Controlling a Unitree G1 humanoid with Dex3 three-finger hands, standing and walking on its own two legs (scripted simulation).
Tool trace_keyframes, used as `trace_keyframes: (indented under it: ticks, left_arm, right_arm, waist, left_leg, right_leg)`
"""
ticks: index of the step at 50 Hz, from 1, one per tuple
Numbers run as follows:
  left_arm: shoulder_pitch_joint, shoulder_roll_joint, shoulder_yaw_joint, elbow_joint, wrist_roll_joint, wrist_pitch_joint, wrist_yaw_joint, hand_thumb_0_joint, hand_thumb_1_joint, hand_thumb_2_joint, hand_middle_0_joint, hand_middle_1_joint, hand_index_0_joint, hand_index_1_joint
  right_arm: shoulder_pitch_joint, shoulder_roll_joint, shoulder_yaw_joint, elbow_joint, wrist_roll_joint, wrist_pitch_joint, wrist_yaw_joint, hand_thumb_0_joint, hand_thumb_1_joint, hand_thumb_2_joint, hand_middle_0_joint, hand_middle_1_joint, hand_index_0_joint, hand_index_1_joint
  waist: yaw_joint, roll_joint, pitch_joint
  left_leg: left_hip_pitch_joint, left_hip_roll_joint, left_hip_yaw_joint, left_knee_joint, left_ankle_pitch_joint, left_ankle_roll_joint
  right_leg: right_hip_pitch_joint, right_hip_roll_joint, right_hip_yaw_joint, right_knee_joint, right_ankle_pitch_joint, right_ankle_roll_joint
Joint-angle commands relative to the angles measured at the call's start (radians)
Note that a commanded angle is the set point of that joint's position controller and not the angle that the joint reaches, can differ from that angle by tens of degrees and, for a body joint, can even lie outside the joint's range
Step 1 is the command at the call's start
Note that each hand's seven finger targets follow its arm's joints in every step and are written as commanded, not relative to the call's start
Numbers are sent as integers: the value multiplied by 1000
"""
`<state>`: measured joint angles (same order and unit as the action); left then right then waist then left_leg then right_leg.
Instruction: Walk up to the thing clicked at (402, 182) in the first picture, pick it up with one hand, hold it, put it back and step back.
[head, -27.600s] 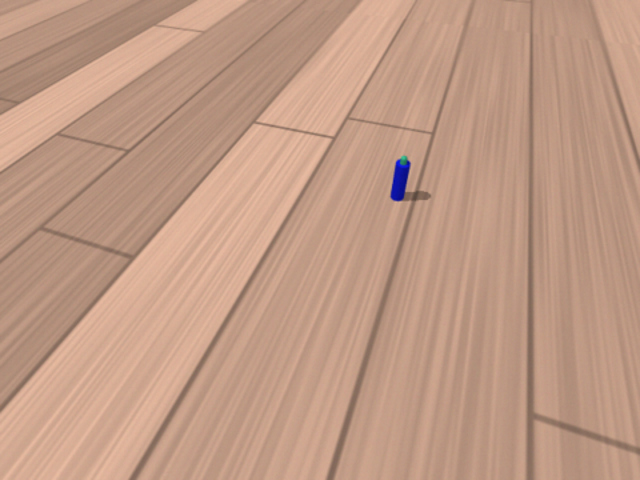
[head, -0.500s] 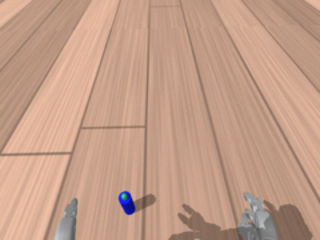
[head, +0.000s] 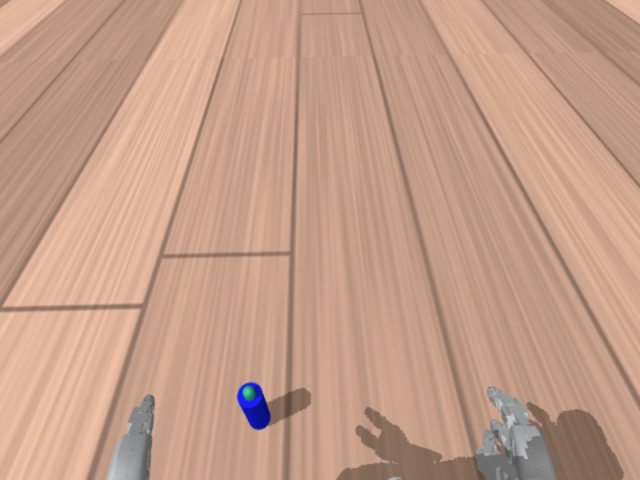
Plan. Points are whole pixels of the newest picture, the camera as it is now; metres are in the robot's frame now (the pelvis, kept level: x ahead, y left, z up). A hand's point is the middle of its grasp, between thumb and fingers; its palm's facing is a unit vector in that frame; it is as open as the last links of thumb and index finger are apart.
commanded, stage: home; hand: left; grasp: from the side
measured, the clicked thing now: (254, 405) +0.41 +0.19 -0.60
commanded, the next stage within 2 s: stand in 0.08 s
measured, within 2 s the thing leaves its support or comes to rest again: neither
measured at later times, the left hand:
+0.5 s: hand (183, 469) +0.17 +0.18 -0.06, palm faces +0.10 -0.95 -0.29, open 12.5 cm
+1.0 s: hand out of the picture +0.07 +0.25 -0.11, palm faces +0.01 -0.94 -0.35, open 7.4 cm
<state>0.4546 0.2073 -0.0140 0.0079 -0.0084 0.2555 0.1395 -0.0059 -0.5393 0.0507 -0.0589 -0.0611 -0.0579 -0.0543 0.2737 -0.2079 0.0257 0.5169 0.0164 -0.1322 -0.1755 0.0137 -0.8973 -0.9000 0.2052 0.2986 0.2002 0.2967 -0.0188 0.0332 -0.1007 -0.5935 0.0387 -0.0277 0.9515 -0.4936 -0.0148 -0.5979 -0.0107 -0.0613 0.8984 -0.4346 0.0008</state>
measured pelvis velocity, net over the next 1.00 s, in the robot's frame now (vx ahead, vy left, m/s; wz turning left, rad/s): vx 0.00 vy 0.01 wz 0.01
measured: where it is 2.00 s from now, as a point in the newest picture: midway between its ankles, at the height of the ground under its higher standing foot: outside the picture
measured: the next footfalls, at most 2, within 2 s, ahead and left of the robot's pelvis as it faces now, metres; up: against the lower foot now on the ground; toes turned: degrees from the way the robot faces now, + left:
none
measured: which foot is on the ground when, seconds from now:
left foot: down 0.00-1.00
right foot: down 0.00-1.00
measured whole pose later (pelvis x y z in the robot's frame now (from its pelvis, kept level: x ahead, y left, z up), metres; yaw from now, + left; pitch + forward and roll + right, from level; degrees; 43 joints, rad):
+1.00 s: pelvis +0.00 +0.01 +0.04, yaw +1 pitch -2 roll +0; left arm 0.21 0.32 0.01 0.93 0.03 -0.01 0.03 0.01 0.90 0.89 -0.21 -0.30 -0.21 -0.30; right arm 0.20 -0.31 -0.03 0.98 -0.04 0.00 -0.01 0.01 -0.90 -0.90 0.20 0.30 0.20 0.30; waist 0.01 0.00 0.03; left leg -0.24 0.00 -0.01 0.59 -0.33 0.00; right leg -0.26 -0.05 -0.05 0.59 -0.30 0.01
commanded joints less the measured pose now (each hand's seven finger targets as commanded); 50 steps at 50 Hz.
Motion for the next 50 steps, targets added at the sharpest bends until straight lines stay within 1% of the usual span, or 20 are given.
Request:
trace_keyframes:
  ticks: [1, 3, 9, 11, 12, 16, 18, 19, 21, 24, 25, 26, 27, 28, 29, 33, 38, 46, 48, 50]
  left_arm:
    - [-31, 94, 53, -188, 6, -46, 8, 0, -552, 56, -49, -57, -49, -56]
    - [-24, 109, 71, -190, 6, -44, 9, 0, -555, 54, -48, -56, -49, -55]
    - [-27, 100, 56, -188, 6, -45, 7, 0, -556, 53, -48, -55, -49, -55]
    - [-34, 96, 51, -190, 6, -45, 7, 0, -396, 213, -200, -215, -200, -215]
    - [-25, 91, 52, -186, 6, -44, 8, 0, -316, 293, -200, -295, -200, -295]
    - [-23, 100, 58, -197, 6, -44, 8, 0, 4, 613, -200, -300, -200, -301]
    - [-31, 98, 54, -178, 7, -43, 9, 0, 164, 773, -200, -300, -200, -301]
    - [-24, 102, 59, -182, 8, -47, 8, 0, 244, 853, -200, -300, -200, -301]
    - [-38, 91, 44, -182, 6, -46, 8, 0, 404, 900, -200, -300, -200, -301]
    - [-15, 106, 71, -187, 6, -48, 11, 0, 644, 900, -200, -300, -200, -301]
    - [-5, 104, 61, -184, 7, -45, 9, 0, 724, 900, -200, -300, -200, -301]
    - [-200, 220, 100, 167, 103, -159, -41, 0, 804, 900, -200, -300, -200, -301]
    - [-162, 233, 107, 257, 113, -204, -68, 0, 884, 900, -200, -300, -200, -301]
    - [-170, 235, 104, 296, 109, -229, -80, 0, 900, 900, -200, -300, -200, -301]
    - [-165, 241, 97, 321, 98, -245, -92, 0, 900, 900, -200, -300, -200, -301]
    - [-214, 250, 90, 474, 58, -280, -111, 0, 900, 900, -200, -300, -200, -301]
    - [-268, 258, 84, 629, 55, -296, -108, 0, 900, 900, -200, -300, -200, -301]
    - [-280, 279, 75, 819, 42, -298, -100, 0, 900, 900, -200, -300, -200, -301]
    - [-294, 283, 72, 856, 37, -292, -100, 0, 900, 900, -200, -300, -200, -301]
    - [-289, 281, 67, 895, 34, -289, -102, 0, 900, 900, -200, -300, -200, -301]
  right_arm:
    - [-65, -115, -50, -155, -5, -56, -14, 0, -899, -902, 200, 301, 200, 301]
    - [-61, -116, -50, -149, -5, -57, -14, 0, -899, -901, 200, 301, 200, 301]
    - [-59, -119, -52, -155, -5, -54, -14, 0, -898, -901, 200, 301, 200, 301]
    - [-60, -121, -53, -154, -7, -54, -15, 0, -900, -900, 200, 300, 200, 300]
    - [-61, -117, -52, -157, -5, -56, -14, 0, -900, -900, 200, 300, 200, 300]
    - [-53, -120, -54, -153, -9, -59, -16, 0, -900, -900, 200, 300, 200, 300]
    - [-58, -121, -52, -153, -6, -59, -15, 0, -900, -900, 200, 300, 200, 300]
    - [-58, -121, -53, -154, -9, -58, -15, 0, -900, -900, 200, 300, 200, 300]
    - [-66, -119, -50, -155, -7, -60, -14, 0, -900, -900, 200, 300, 200, 300]
    - [-61, -117, -51, -157, -7, -60, -15, 0, -900, -900, 200, 300, 200, 300]
    - [-62, -121, -53, -159, -7, -60, -17, 0, -900, -900, 200, 300, 200, 300]
    - [-113, -255, -87, 52, -125, 15, 43, 0, -900, -900, 200, 300, 200, 300]
    - [-91, -246, -97, 94, -135, 44, 74, 0, -900, -900, 200, 300, 200, 300]
    - [-83, -234, -94, 108, -128, 56, 88, 0, -900, -900, 200, 300, 200, 300]
    - [-98, -237, -97, 108, -119, 65, 101, 0, -900, -900, 200, 300, 200, 300]
    - [-99, -238, -103, 163, -69, 69, 143, 0, -900, -900, 200, 300, 200, 300]
    - [-125, -246, -106, 241, -71, 80, 154, 0, -900, -900, 200, 300, 200, 300]
    - [-115, -265, -98, 362, -55, 96, 151, 0, -900, -900, 200, 300, 200, 300]
    - [-117, -276, -96, 390, -56, 100, 150, 0, -900, -900, 200, 300, 200, 300]
    - [-124, -287, -92, 417, -53, 101, 149, 0, -900, -900, 200, 300, 200, 300]
  waist:
    - [-4, -9, -83]
    - [0, 5, -99]
    - [-3, 4, -84]
    - [-7, -2, -89]
    - [-2, -2, -94]
    - [-4, -3, -119]
    - [1, 6, -84]
    - [-2, 4, -105]
    - [-1, 5, -71]
    - [7, -14, -108]
    - [5, -27, -107]
    - [36, -90, 41]
    - [37, -114, -33]
    - [29, -103, -55]
    - [31, -79, -27]
    - [38, -47, -44]
    - [37, -4, 5]
    - [33, -33, 49]
    - [32, -28, 77]
    - [36, -12, 78]
  left_leg:
    - [40, -32, 18, -161, 223, 21]
    - [49, -33, 20, -157, 239, 20]
    - [43, -32, 20, -162, 232, 19]
    - [43, -32, 16, -165, 223, 20]
    - [44, -32, 18, -166, 220, 20]
    - [60, -31, 16, -158, 258, 19]
    - [43, -30, 14, -168, 222, 17]
    - [50, -29, 10, -169, 237, 16]
    - [30, -30, 9, -176, 190, 18]
    - [39, -34, 19, -158, 220, 22]
    - [46, -32, 18, -159, 230, 22]
    - [65, 0, -39, -196, 325, 50]
    - [116, 7, -9, -172, 362, 71]
    - [149, 11, -15, -183, 398, 79]
    - [161, 6, -28, -204, 377, 88]
    - [236, 2, -35, -269, 321, 75]
    - [265, 21, -68, -361, 300, 73]
    - [346, 35, -75, -454, 414, 56]
    - [340, 42, -87, -516, 357, 54]
    - [364, 52, -95, -548, 371, 53]
  right_leg:
    - [98, 22, -5, -144, 182, -10]
    - [105, 21, -3, -146, 192, -10]
    - [90, 23, -6, -142, 189, -11]
    - [93, 24, -8, -142, 180, -11]
    - [97, 22, -5, -145, 178, -12]
    - [110, 25, -11, -135, 211, -11]
    - [84, 25, -10, -134, 174, -12]
    - [98, 28, -14, -130, 184, -13]
    - [82, 26, -13, -140, 144, -13]
    - [105, 21, -4, -144, 176, -10]
    - [103, 22, -6, -141, 185, -9]
    - [200, -64, 98, -178, 206, -74]
    - [241, -88, 125, -181, 293, -97]
    - [245, -91, 143, -170, 332, -106]
    - [219, -84, 134, -192, 314, -96]
    - [262, -94, 136, -236, 290, -74]
    - [294, -89, 113, -287, 272, -54]
    - [397, -112, 115, -398, 371, -48]
    - [408, -105, 112, -434, 303, -42]
    - [435, -104, 104, -456, 307, -35]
